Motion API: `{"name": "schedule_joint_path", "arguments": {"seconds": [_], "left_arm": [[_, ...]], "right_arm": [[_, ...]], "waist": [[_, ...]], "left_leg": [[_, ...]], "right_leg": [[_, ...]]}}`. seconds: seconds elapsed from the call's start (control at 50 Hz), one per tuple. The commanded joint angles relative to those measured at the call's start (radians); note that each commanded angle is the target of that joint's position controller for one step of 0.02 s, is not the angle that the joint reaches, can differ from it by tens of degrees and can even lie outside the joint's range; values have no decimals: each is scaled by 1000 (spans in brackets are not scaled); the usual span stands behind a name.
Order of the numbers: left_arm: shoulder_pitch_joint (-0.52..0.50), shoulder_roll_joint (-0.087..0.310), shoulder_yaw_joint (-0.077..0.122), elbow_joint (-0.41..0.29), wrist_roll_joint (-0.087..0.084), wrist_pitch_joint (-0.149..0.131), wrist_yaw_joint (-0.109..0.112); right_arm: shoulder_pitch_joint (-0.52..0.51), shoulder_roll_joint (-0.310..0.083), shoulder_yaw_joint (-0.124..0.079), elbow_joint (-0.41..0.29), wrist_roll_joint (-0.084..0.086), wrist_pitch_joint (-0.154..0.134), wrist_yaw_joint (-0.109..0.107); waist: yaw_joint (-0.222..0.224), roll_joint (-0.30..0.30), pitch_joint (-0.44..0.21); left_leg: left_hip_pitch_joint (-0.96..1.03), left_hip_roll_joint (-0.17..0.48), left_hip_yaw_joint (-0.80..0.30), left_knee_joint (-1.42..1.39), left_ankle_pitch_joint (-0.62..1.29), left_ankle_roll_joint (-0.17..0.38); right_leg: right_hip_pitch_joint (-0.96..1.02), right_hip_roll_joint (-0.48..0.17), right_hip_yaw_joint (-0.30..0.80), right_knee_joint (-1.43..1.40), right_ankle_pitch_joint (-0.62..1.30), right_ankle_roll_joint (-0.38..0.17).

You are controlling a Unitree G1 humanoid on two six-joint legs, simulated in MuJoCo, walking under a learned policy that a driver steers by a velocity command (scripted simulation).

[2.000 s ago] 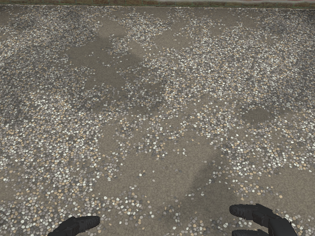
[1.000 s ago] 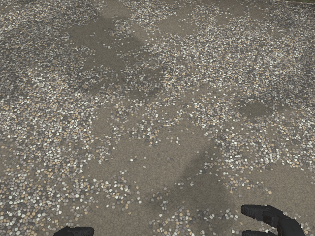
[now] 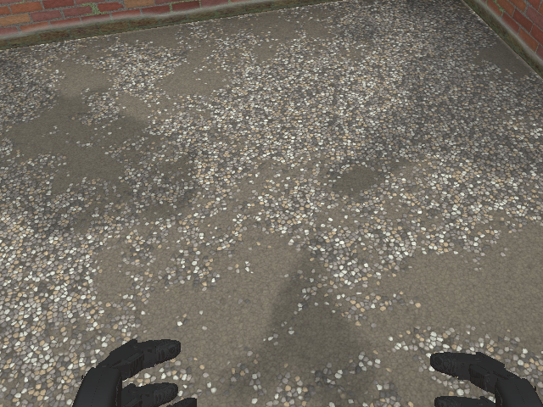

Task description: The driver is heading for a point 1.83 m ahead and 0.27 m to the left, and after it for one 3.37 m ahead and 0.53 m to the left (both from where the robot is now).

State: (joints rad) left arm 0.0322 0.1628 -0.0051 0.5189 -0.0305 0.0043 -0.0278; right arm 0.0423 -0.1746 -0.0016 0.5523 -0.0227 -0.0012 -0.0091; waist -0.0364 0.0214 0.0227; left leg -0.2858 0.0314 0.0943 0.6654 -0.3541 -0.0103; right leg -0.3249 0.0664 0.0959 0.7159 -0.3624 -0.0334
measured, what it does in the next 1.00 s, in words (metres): stands, turning left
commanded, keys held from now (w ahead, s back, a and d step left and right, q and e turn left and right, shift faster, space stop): w+shift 0.16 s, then w+q+shift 0.50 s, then w+shift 0.28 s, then w+e+shift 0.06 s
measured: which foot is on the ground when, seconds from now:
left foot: down 0.00-1.00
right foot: down 0.00-1.00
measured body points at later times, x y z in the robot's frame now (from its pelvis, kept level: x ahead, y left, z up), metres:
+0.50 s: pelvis +0.01 -0.03 +0.01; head +0.03 -0.03 +0.46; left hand +0.20 +0.19 -0.06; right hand +0.26 -0.20 -0.06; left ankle +0.00 +0.12 -0.72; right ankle +0.01 -0.10 -0.72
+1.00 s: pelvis -0.01 +0.03 +0.00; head -0.01 +0.04 +0.45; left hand +0.12 +0.29 -0.07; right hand +0.27 -0.06 -0.05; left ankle +0.00 +0.12 -0.72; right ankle +0.01 -0.10 -0.72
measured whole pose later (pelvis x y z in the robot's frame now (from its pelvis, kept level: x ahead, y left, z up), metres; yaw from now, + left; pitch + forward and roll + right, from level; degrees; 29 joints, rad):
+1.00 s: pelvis -0.01 +0.03 +0.00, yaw +18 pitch +0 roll -1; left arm 0.09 0.15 0.01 0.55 0.02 0.00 0.01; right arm 0.01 -0.12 0.04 0.54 0.02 0.02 0.04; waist 0.02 0.00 0.02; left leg -0.37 -0.13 -0.16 0.66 -0.27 0.04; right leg -0.26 -0.09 -0.18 0.63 -0.36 0.02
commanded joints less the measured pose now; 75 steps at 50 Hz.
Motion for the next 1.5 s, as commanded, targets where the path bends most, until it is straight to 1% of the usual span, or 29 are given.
{"name": "schedule_joint_path", "arguments": {"seconds": [0.02,0.08,0.16,0.3,0.38,0.4,0.48,0.5,0.54,0.58,0.6,0.62,0.64,0.66,0.72,0.76,0.78,0.86,0.94,1.0,1.12,1.22,1.24,1.26,1.3,1.32,1.34,1.44,1.5], "left_arm": [[-70,69,7,-102,4,-7,0],[-81,72,2,-111,6,1,-1],[-85,61,-9,-109,9,0,0],[-53,54,-20,-102,35,1,9],[-44,61,-16,-105,40,-2,19],[-18,59,-16,-99,50,-1,22],[-16,70,-5,-92,51,-12,31],[-26,44,-11,-97,52,-16,32],[-13,47,-6,-88,65,-13,36],[-6,61,4,-81,66,-12,42],[-14,62,10,-85,69,-7,46],[-9,78,18,-89,60,-5,46],[0,93,30,-81,51,-2,47],[5,107,36,-72,54,1,49],[7,70,31,-59,60,-3,53],[-8,43,25,-61,56,-9,51],[-13,55,31,-65,52,-17,42],[-29,41,27,-71,51,-22,32],[-20,38,28,-68,52,-20,33],[-26,24,24,-61,43,-20,39],[-59,12,20,-43,10,-14,34],[-54,13,18,-47,8,-12,26],[-49,32,22,-59,-2,-14,18],[-51,65,29,-55,3,-15,18],[-89,70,31,-67,-14,-22,20],[-68,59,23,-66,-6,-26,24],[-64,58,22,-71,-5,-27,25],[-65,83,28,-95,-7,-21,8],[-71,80,18,-108,-5,-17,-3]], "right_arm": [[-136,-3,5,-98,4,-25,-10],[-115,-21,-4,-82,3,-24,-13],[-96,-15,-9,-74,4,-13,-16],[-109,8,-7,-44,40,5,-15],[-111,13,-9,-35,50,13,-13],[-93,11,-7,-32,40,16,-15],[-96,3,-12,-40,37,25,-11],[-97,5,-12,-40,29,31,-10],[-108,7,-9,-53,26,36,-6],[-116,-1,-9,-63,26,40,-2],[-115,-26,-18,-64,43,33,-1],[-108,-62,-30,-54,46,30,-5],[-130,-55,-29,-65,56,23,-3],[-147,-45,-24,-75,52,22,-1],[-131,-23,-10,-71,39,15,5],[-95,-25,-7,-58,40,13,13],[-108,-44,-12,-69,48,12,25],[-116,-44,3,-89,51,7,40],[-116,-49,9,-105,45,2,45],[-135,-47,16,-123,35,-3,49],[-122,-45,26,-130,16,-11,46],[-155,-52,28,-152,14,-20,31],[-180,-71,20,-154,33,-17,31],[-181,-85,14,-163,41,-15,32],[-202,-52,21,-169,20,-8,34],[-151,-60,13,-151,7,-5,30],[-134,-68,7,-142,5,-4,25],[-123,-65,-9,-114,2,-10,8],[-132,-34,-2,-106,5,-19,8]], "waist": [[39,-90,-120],[45,-92,-127],[46,-71,-154],[90,-79,-141],[90,-90,-106],[95,-100,-90],[73,-76,-99],[71,-73,-108],[66,-74,-125],[57,-65,-130],[53,-30,-133],[64,-12,-115],[83,-38,-118],[82,-55,-98],[67,0,-129],[46,40,-150],[49,70,-141],[40,64,-122],[39,51,-121],[33,45,-136],[-2,27,-136],[14,47,-118],[24,55,-132],[18,42,-102],[11,2,-89],[-4,9,-109],[-4,16,-111],[2,-9,-115],[15,-68,-127]], "left_leg": [[117,2,-19,-52,226,-46],[125,3,-12,-61,234,-42],[149,5,-3,-68,241,-44],[115,-15,-64,-81,195,-7],[73,-28,-99,-71,160,5],[51,-33,-120,-66,151,8],[31,-38,-124,-53,166,10],[4,-40,-129,-48,168,2],[-30,-49,-144,-31,160,9],[-48,-54,-152,-26,192,22],[-55,-53,-161,-47,222,23],[-89,-57,-173,-55,256,30],[-133,-61,-174,-43,207,35],[-171,-58,-172,-39,196,41],[-144,-60,-187,-69,240,54],[-103,-70,-216,-91,281,61],[-130,-78,-225,-94,247,65],[-185,-71,-318,-170,174,78],[-207,-80,-366,-218,113,74],[-161,-73,-363,-244,82,51],[-116,-26,-297,-274,51,9],[-119,1,-238,-265,29,-23],[-94,12,-228,-259,-26,-34],[-86,17,-233,-264,-55,-30],[10,27,-199,-213,11,-23],[51,32,-176,-191,55,-31],[75,37,-160,-176,67,-31],[145,43,-67,-97,113,-38],[144,19,-18,-41,155,-45]], "right_leg": [[-32,-59,98,-191,215,-22],[3,-53,118,-194,308,-28],[38,-43,120,-182,422,-26],[103,-85,61,-220,476,32],[104,-107,38,-259,408,81],[102,-114,30,-260,445,87],[122,-131,-45,-251,410,88],[154,-134,-71,-232,436,91],[180,-147,-105,-199,473,98],[180,-155,-151,-181,426,93],[187,-151,-168,-192,355,87],[201,-142,-172,-199,300,81],[234,-166,-166,-213,209,75],[237,-193,-163,-217,172,63],[240,-186,-196,-190,144,48],[235,-147,-231,-162,148,56],[231,-143,-235,-144,130,60],[227,-129,-244,-102,122,63],[241,-124,-246,-93,113,61],[227,-132,-240,-109,115,47],[225,-110,-175,-124,132,27],[183,-91,-122,-105,125,26],[170,-82,-119,-110,125,18],[116,-76,-112,-122,109,7],[13,-75,-81,-138,116,19],[-6,-72,-69,-129,133,21],[-28,-70,-57,-126,138,17],[-105,-59,2,-122,166,-4],[-98,-64,58,-171,150,-16]]}}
